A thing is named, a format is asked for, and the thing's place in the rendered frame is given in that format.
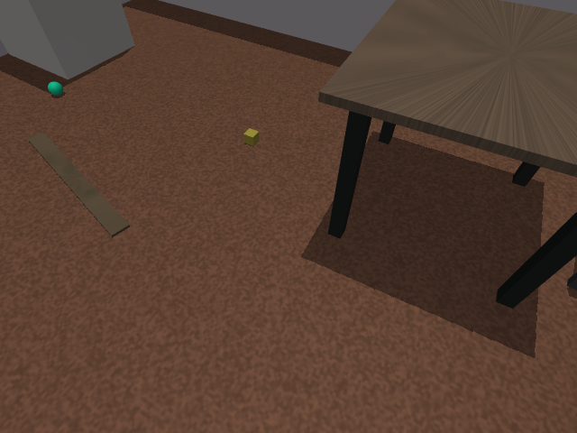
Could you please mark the table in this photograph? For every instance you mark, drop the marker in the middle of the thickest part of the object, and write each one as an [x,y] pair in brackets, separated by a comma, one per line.
[491,74]

